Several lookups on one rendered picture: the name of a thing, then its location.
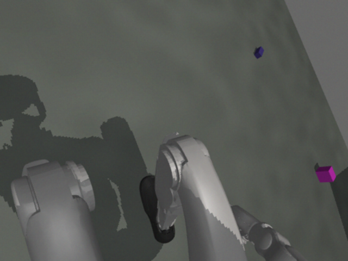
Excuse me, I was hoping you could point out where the right robot arm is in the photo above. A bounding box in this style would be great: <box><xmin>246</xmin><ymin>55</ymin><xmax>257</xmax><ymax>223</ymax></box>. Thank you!
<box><xmin>248</xmin><ymin>222</ymin><xmax>307</xmax><ymax>261</ymax></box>

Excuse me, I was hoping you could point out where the right robot foot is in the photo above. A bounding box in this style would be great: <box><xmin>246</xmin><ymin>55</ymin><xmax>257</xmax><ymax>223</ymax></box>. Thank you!
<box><xmin>140</xmin><ymin>176</ymin><xmax>175</xmax><ymax>244</ymax></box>

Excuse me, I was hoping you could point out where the right robot hand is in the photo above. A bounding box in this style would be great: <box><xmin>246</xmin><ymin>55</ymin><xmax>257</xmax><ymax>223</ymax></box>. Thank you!
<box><xmin>230</xmin><ymin>205</ymin><xmax>260</xmax><ymax>244</ymax></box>

